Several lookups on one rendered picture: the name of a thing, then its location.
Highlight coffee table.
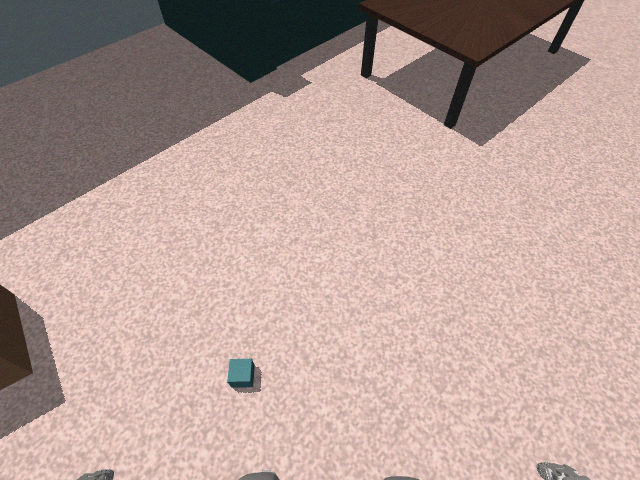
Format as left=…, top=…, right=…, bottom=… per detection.
left=359, top=0, right=584, bottom=129

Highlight sofa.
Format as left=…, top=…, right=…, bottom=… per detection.
left=158, top=0, right=367, bottom=83

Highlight right robot hand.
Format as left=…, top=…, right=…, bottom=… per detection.
left=537, top=462, right=590, bottom=480

